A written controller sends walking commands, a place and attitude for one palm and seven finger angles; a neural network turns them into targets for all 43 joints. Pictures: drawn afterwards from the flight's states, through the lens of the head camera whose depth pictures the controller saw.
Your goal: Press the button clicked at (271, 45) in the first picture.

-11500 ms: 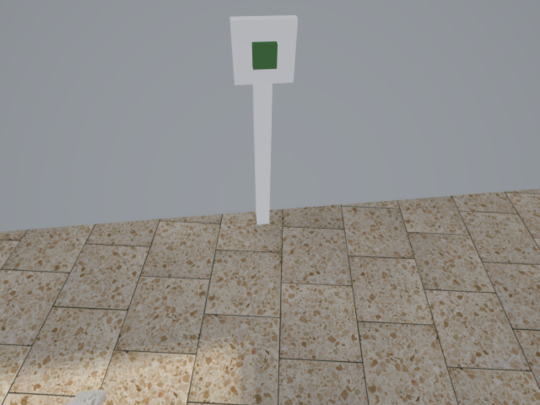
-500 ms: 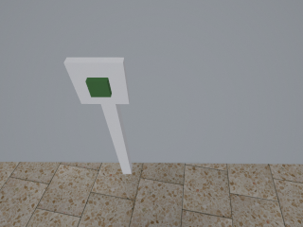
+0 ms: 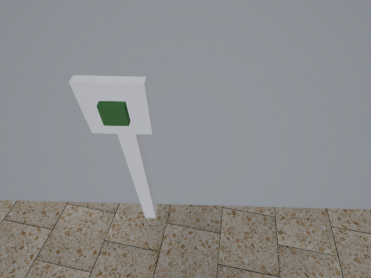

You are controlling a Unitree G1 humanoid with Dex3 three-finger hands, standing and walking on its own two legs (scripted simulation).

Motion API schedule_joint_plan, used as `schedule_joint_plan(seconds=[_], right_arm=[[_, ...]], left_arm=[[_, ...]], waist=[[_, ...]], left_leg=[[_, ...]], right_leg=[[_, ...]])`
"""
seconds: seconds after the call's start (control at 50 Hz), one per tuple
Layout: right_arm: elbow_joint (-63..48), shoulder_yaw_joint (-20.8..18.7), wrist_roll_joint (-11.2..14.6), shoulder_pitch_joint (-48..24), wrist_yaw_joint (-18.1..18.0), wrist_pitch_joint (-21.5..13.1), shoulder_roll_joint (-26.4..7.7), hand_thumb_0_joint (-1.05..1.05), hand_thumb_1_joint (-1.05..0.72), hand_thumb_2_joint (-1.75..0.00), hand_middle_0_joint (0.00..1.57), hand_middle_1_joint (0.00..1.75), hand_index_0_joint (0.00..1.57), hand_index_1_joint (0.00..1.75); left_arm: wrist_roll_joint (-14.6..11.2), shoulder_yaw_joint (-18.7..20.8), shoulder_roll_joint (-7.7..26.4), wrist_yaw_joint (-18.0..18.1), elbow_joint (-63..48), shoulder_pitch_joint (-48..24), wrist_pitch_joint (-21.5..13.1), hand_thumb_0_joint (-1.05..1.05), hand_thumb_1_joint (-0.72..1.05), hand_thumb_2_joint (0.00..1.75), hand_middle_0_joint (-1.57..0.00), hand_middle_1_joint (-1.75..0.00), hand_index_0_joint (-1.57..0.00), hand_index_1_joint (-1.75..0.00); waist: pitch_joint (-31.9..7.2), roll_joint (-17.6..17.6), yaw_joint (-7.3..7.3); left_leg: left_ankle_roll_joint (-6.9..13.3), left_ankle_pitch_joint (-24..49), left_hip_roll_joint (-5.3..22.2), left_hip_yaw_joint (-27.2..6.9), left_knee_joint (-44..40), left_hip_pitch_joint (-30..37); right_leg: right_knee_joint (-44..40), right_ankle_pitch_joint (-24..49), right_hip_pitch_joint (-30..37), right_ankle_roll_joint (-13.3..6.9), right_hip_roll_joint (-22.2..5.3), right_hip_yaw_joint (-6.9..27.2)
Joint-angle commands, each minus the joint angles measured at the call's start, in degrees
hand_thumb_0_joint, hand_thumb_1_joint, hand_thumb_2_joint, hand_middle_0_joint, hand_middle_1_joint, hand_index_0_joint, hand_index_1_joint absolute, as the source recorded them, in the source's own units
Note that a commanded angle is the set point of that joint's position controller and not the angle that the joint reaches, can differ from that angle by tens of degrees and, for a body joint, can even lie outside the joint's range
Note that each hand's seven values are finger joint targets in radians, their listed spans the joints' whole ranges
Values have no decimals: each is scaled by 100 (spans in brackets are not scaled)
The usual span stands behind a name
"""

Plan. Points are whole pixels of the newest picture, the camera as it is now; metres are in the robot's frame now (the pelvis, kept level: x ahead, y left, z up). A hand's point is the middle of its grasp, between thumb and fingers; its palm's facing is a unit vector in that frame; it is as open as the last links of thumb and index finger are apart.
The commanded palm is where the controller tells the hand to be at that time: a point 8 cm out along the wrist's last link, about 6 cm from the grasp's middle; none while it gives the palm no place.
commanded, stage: raise the hand and make a fist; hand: left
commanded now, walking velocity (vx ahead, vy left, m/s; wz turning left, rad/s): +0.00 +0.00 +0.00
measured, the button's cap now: (114, 113) +0.50 +0.23 +0.06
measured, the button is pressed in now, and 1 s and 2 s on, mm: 0 0 0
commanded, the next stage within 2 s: none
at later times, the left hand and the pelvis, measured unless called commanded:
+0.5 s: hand out of the picture +0.13 +0.17 -0.05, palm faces +0.11 -0.99 +0.00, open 5.1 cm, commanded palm +0.12 +0.23 -0.03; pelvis -0.04 -0.01 -0.08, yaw +2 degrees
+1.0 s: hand (87, 253) +0.17 +0.21 +0.00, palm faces +0.04 -1.00 -0.06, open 3.1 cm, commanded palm +0.14 +0.26 +0.01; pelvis -0.04 +0.02 -0.06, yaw +1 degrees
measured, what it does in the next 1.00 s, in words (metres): lowers itself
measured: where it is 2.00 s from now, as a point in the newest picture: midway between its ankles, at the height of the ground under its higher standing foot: outside the picture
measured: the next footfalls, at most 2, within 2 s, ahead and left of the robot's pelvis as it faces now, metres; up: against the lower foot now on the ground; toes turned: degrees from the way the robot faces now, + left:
none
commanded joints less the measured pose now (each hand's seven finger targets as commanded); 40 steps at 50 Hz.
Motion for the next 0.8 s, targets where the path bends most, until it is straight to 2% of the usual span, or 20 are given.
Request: schedule_joint_plan(seconds=[0.0, 0.02, 0.04, 0.06, 0.08, 0.1, 0.12, 0.14, 0.16, 0.18, 0.22, 0.28, 0.34, 0.38, 0.42, 0.48, 0.54, 0.58, 0.68, 0.78], right_arm=[[-90, -56, 8, 424, -23, -70, -464, 0, -90, -90, 20, 30, 20, 30], [-520, -156, 83, -296, 31, -81, -699, 0, -90, -90, 20, 30, 20, 30], [-2516, -221, 336, -73, -218, -1035, -1676, 0, -90, -90, 20, 30, 20, 30], [-2175, -180, 207, -466, -420, -1483, -1117, 0, -90, -90, 20, 30, 20, 30], [-2168, -282, 324, -491, -382, -1619, -891, 0, -90, -90, 20, 30, 20, 30], [-2125, -261, 372, -339, -322, -1678, -1039, 0, -90, -90, 20, 30, 20, 30], [-2448, -383, 323, -478, -300, -1767, -1244, 0, -90, -90, 20, 30, 20, 30], [-2586, -465, 188, -378, -278, -1798, -1338, 0, -90, -90, 20, 30, 20, 30], [-2759, -526, 117, -425, -241, -1802, -1285, 0, -90, -90, 20, 30, 20, 30], [-3001, -570, 125, -572, -135, -1825, -1241, 0, -90, -90, 20, 30, 20, 30], [-3339, -623, 95, -783, 41, -1787, -1185, 0, -90, -90, 20, 30, 20, 30], [-3783, -741, 117, -923, 276, -1655, -1206, 0, -90, -90, 20, 30, 20, 30], [-4454, -685, 210, -1157, 204, -1413, -1209, 0, -90, -90, 20, 30, 20, 30], [-4679, -616, 252, -1168, 96, -1286, -1162, 0, -90, -90, 20, 30, 20, 30], [-4710, -605, 233, -802, 26, -1216, -1082, 0, -90, -90, 20, 30, 20, 30], [-4624, -459, 167, -555, -55, -1226, -1124, 0, -90, -90, 20, 30, 20, 30], [-4440, -384, 186, -486, -117, -1354, -1187, 0, -90, -90, 20, 30, 20, 30], [-4398, -340, 231, -501, -153, -1392, -1225, 0, -90, -90, 20, 30, 20, 30], [-4512, -329, 304, -711, -199, -1270, -1112, 0, -90, -90, 20, 30, 20, 30], [-4463, -301, 242, -714, -181, -1309, -1024, 0, -90, -90, 20, 30, 20, 30]], left_arm=[[23, 120, 542, 5, -127, 392, -76, 0, 90, 90, -20, -30, -20, -30], [59, 185, 750, 243, 95, 1000, -158, 0, 90, 90, -20, -30, -20, -30], [-1198, 551, 1835, 184, -8969, -3418, -1478, 0, 90, 90, -23, -33, -23, -33], [-628, 728, 1486, 514, -7430, -822, -1152, 0, 90, 90, -25, -36, -25, -36], [-830, -18, 34, 706, -6352, 746, -352, 0, 90, 90, -28, -39, -28, -39], [-971, -463, -525, 572, -6479, 612, -310, 0, 90, 90, -31, -42, -31, -42], [-989, -48, 10, 516, -6822, 64, -595, 0, 90, 90, -34, -45, -34, -45], [-923, 172, 190, 389, -6669, 290, -883, 0, 90, 90, -36, -48, -36, -48], [-962, 304, -41, 186, -6037, 1059, -1184, 0, 90, 90, -39, -51, -39, -51], [-1014, 296, -246, -103, -5689, 1860, -1524, 0, 90, 90, -42, -54, -42, -54], [-1214, 503, -264, -756, -5573, 2373, -2411, 0, 90, 90, -47, -60, -47, -60], [-1291, 1089, 351, -1721, -5587, 2428, -3563, 0, 90, 90, -56, -69, -56, -69], [-1450, 1298, 673, -1878, -6522, 1858, -3283, 0, 90, 90, -64, -78, -64, -78], [-1556, 1231, 703, -1700, -7235, 1151, -3092, 0, 90, 90, -69, -84, -69, -84], [-1498, 1333, 811, -1436, -7974, 858, -3104, 0, 90, 90, -75, -90, -75, -90], [-1381, 875, 746, -1361, -8821, -21, -3343, 0, 90, 90, -83, -99, -83, -99], [-1390, 635, 666, -1633, -8387, 133, -3230, 0, 90, 90, -92, -108, -92, -108], [-1469, 660, 745, -1851, -7958, 257, -2864, 0, 90, 90, -97, -114, -97, -114], [-1648, 1449, 1117, -1778, -7631, 1065, -1826, 0, 90, 90, -111, -129, -111, -129], [-1674, 1546, 1019, -1338, -8049, 1052, -1947, 0, 90, 90, -124, -144, -124, -144]], waist=[[82, 14, -6], [254, -518, 298], [-2688, 950, -514], [-2629, 1712, 57], [-1428, 1259, -140], [-695, 656, -225], [-234, 90, -367], [-421, -634, -435], [-390, -1302, -252], [-462, -1144, 18], [-681, -1547, 247], [-1104, -773, 375], [-1696, -409, 412], [-1542, -296, 218], [-1835, 238, 88], [-1896, 352, -348], [-1774, 471, -432], [-1682, 219, -410], [-1943, -115, 64], [-1707, -207, 106]], left_leg=[[236, 1315, 432, -347, -352, -194], [39, 1036, 426, -50, 967, -735], [288, 1910, -140, -103, -8, 748], [306, 2915, 38, -100, -124, 1042], [149, 3012, 199, -289, -73, 339], [155, 2473, 125, -330, 135, 24], [189, 1763, 10, -418, 416, -444], [225, 1329, -79, -368, 670, -744], [203, 1046, -110, -359, 937, -1251], [139, 947, -179, -292, 1146, -1622], [45, 618, -238, -192, 1683, -2473], [-16, 385, -339, -71, 2468, -3225], [119, 8, -421, 140, 2761, -3574], [168, -427, -390, 48, 2913, -3737], [223, -272, -273, -53, 3005, -3453], [298, -88, -139, -259, 3204, -3239], [282, -217, -100, -369, 3195, -3241], [280, -322, -98, -436, 3100, -3352], [249, -167, -162, -414, 2603, -3319], [220, 3, -129, -439, 2309, -3140]], right_leg=[[-417, 1693, 165, -157, -603, 582], [-536, 4483, 182, 138, -1019, 1058], [38, 3581, 824, -68, -525, 684], [312, 2179, 575, -164, -147, 383], [306, 1089, -220, -39, -94, -63], [201, 1064, -619, 31, -99, -146], [185, 1055, -993, 68, -86, -183], [270, 898, -1275, 114, -60, -224], [509, 671, -1542, 143, -35, -279], [793, 638, -1596, 106, -34, -243], [1412, 655, -1816, 110, -40, -124], [2121, 819, -1960, 14, -153, 276], [2123, 98, -1891, 46, -226, 697], [1932, -799, -2260, 87, -209, 965], [1998, -711, -2347, 55, -145, 887], [2232, -318, -2807, 45, -6, 619], [2232, -432, -3004, 34, 41, 452], [2130, -631, -2866, 44, 74, 419], [1808, -708, -2001, 100, 9, 377], [1819, -489, -1940, 83, 41, 169]])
